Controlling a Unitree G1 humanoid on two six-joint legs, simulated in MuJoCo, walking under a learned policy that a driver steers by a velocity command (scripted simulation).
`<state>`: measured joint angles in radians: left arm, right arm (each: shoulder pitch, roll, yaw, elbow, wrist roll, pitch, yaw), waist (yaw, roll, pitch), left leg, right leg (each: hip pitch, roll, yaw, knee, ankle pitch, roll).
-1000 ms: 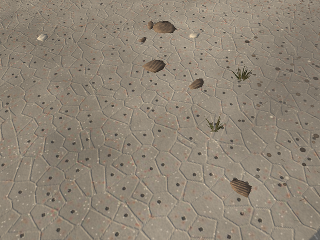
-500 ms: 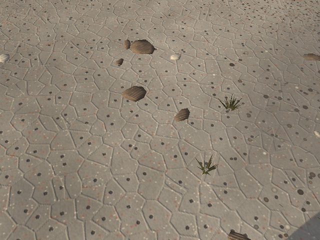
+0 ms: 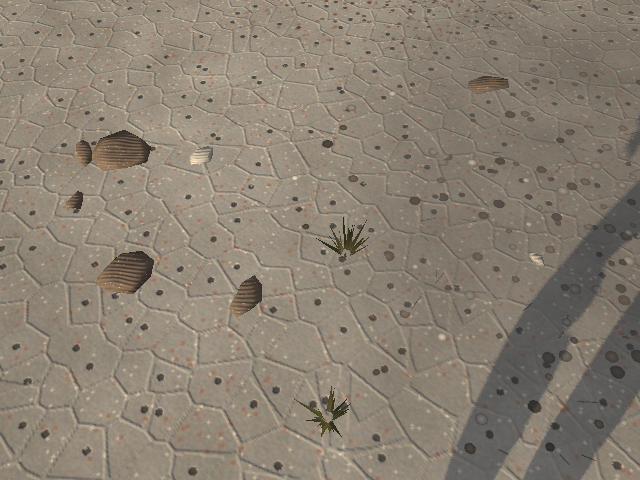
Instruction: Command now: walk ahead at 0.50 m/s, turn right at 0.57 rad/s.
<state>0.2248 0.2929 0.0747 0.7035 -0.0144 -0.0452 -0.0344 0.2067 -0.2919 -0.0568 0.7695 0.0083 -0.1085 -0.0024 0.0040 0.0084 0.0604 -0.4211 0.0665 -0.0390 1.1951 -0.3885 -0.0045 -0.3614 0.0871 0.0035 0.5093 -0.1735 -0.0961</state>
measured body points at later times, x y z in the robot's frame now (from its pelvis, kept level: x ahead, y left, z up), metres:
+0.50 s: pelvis +0.28 +0.05 +0.01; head +0.30 +0.06 +0.46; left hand +0.45 +0.29 -0.11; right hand +0.33 -0.24 -0.10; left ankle +0.34 +0.14 -0.73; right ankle +0.20 -0.07 -0.65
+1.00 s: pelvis +0.46 -0.04 +0.00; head +0.49 -0.06 +0.45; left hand +0.69 +0.16 -0.10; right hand +0.48 -0.33 -0.13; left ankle +0.48 +0.12 -0.69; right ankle +0.52 -0.15 -0.73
